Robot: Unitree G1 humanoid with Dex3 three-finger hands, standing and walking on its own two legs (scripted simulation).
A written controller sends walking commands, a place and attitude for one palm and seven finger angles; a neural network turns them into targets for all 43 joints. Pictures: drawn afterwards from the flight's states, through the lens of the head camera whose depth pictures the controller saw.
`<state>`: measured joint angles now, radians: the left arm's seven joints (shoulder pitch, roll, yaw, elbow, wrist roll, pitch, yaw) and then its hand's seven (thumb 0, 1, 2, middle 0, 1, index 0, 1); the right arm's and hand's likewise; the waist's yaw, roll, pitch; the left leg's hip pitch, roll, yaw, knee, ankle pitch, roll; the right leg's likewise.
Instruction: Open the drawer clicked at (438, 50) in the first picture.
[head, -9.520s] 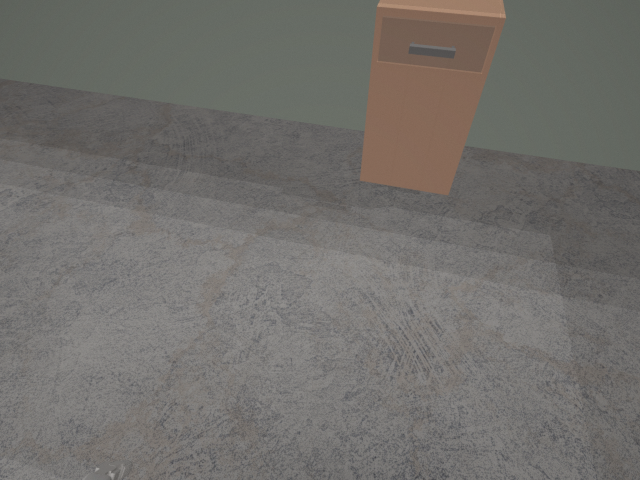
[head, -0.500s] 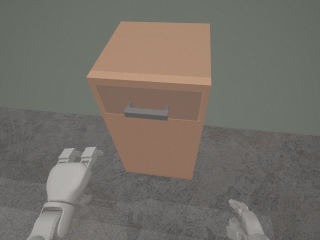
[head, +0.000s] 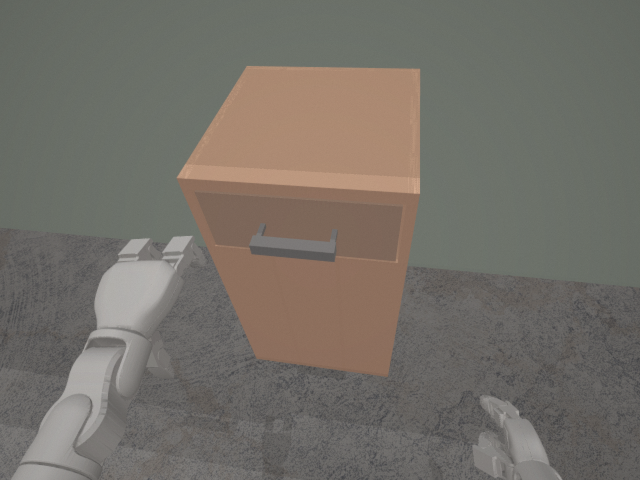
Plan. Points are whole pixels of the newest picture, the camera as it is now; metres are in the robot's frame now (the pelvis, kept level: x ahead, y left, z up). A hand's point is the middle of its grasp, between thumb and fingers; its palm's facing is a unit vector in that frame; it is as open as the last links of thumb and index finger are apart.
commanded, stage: raise the hand with hooked fingers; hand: left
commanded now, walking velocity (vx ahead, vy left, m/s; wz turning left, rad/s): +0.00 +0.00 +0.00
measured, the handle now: (295, 239) +0.54 +0.13 -0.08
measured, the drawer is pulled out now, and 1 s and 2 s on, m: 0.00 0.00 0.00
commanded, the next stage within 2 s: move the hooked fingers above the handle in 0.52 s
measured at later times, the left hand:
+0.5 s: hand (152, 308) +0.29 +0.25 +0.07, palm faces +0.03 -0.08 -1.00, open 13.9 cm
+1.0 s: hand (193, 284) +0.34 +0.22 +0.05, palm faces +0.03 -0.08 -1.00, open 13.9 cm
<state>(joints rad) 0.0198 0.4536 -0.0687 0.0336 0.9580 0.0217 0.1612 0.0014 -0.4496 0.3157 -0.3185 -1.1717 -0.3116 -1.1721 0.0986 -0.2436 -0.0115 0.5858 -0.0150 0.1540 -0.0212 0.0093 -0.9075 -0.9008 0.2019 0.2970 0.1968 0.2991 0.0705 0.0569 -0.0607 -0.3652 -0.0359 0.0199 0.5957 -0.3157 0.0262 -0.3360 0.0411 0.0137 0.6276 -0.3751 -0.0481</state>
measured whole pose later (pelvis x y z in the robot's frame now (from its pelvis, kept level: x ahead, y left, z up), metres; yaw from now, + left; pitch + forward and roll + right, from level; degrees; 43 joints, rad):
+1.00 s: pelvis -0.02 +0.02 +0.00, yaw +0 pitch +6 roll +0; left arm -0.31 0.40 -0.17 0.36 1.01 -0.02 0.18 0.00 -0.49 0.30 -0.32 -1.20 -0.31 -1.20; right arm 0.17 -0.22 -0.02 0.62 0.01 0.17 -0.02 0.01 -0.91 -0.90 0.20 0.30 0.20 0.30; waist 0.04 0.05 -0.06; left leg -0.44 -0.05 0.03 0.62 -0.29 0.05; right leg -0.40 0.03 0.02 0.63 -0.34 -0.02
